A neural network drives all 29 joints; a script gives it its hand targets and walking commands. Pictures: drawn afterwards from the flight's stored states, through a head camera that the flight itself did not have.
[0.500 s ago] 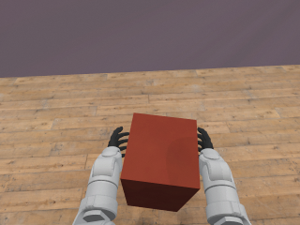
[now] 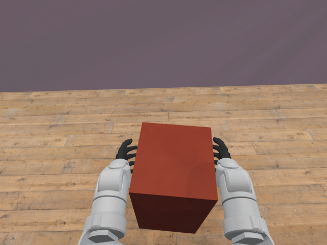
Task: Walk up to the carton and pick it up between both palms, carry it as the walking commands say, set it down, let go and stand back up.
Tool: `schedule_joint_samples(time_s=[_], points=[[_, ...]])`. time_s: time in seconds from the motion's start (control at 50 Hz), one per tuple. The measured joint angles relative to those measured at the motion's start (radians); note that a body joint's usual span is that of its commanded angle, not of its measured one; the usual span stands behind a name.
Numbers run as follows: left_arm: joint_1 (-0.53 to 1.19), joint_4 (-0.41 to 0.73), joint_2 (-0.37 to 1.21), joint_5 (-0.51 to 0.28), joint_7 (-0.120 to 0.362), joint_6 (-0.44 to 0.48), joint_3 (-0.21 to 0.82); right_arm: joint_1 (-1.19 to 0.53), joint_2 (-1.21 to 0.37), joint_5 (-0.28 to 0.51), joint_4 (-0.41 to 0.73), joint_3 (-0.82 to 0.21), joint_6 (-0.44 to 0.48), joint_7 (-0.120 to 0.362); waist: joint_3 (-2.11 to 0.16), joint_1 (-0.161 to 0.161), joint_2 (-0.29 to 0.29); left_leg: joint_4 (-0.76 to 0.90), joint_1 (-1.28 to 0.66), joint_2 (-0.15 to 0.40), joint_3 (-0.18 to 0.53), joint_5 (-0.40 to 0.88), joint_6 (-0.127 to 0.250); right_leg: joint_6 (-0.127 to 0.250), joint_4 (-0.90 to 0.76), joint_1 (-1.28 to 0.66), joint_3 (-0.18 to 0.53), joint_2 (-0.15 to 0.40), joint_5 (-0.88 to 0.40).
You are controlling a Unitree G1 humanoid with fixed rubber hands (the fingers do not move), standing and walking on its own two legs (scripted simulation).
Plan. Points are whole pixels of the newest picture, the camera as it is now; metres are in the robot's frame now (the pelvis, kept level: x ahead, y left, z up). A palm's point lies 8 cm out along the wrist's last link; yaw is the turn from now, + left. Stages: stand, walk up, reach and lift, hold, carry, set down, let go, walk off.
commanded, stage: reach and lift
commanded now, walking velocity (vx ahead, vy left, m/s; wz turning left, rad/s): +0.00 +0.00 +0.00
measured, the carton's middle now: (171, 183) +0.29 -0.01 -0.03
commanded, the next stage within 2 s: hold in 1.16 s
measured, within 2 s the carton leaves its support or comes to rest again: neither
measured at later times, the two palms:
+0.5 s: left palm (119, 167) +0.30 +0.12 +0.04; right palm (221, 165) +0.30 -0.14 +0.04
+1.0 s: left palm (117, 173) +0.29 +0.12 +0.03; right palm (221, 168) +0.29 -0.14 +0.04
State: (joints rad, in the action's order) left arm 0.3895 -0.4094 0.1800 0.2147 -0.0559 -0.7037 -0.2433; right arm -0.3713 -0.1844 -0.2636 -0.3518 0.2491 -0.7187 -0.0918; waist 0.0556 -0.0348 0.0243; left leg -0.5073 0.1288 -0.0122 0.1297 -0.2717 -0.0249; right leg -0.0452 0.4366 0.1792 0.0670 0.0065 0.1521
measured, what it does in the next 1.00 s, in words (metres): stands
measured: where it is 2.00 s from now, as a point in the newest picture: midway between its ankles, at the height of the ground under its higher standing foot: outside the picture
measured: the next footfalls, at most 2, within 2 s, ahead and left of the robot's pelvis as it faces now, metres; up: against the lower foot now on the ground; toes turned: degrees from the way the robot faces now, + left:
none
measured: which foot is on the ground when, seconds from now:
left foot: down 0.00-1.00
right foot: down 0.00-1.00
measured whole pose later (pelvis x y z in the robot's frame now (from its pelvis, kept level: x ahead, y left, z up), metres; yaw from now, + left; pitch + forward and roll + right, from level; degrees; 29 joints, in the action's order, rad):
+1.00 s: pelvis -0.01 -0.01 +0.00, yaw +0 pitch -7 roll +0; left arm 0.33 -0.37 0.17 0.17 -0.08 -0.73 -0.21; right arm -0.33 -0.17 -0.24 -0.35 0.18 -0.74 -0.11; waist 0.04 0.00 0.02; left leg -0.50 0.12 -0.01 0.13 -0.26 -0.04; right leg -0.03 0.45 0.18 0.07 0.00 0.15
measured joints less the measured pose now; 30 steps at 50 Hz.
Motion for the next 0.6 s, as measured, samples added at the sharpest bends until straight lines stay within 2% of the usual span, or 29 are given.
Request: schedule_joint_samples(time_s=[0.22,0.3,0.42,0.5,0.6], points=[[0.029,-0.031,-0.031,-0.023,-0.006,-0.002,0.005,-0.024,-0.008,0.011,-0.045,0.005,0.02,-0.028,-0.007,0.011,-0.012,-0.015,0.034,-0.003,0.004,0.007,-0.004,0.002,0.019,0.035,-0.003,0.001,-0.004],[0.043,-0.057,-0.031,-0.021,-0.004,0.007,-0.001,-0.025,-0.009,0.007,-0.047,0.013,0.019,-0.03,-0.01,0.024,-0.013,-0.015,0.031,-0.004,-0.001,0.005,-0.004,0.002,0.027,0.037,0.003,0.002,0.001],[0.009,-0.016,-0.026,-0.023,-0.009,-0.01,0.013,-0.011,-0.003,0.013,-0.031,-0.009,0.004,-0.025,-0.016,0.015,-0.011,0.007,0.002,-0.006,0.0,0.011,-0.004,0.001,0.009,0.009,0.001,0.005,-0.002],[0.009,-0.021,-0.018,-0.021,-0.012,-0.011,0.004,-0.008,-0.002,0.009,-0.031,-0.006,0.0,-0.021,-0.01,0.027,-0.012,0.007,-0.009,-0.001,-0.007,0.007,-0.004,0.004,0.013,0.003,0.008,0.0,0.001],[-0.012,-0.001,-0.012,-0.02,-0.013,-0.012,0.01,0.005,0.002,0.015,-0.018,-0.021,-0.006,-0.02,-0.009,0.026,-0.007,0.008,-0.009,0.003,-0.005,0.006,-0.006,0.005,0.006,0.0,0.006,-0.004,-0.001]])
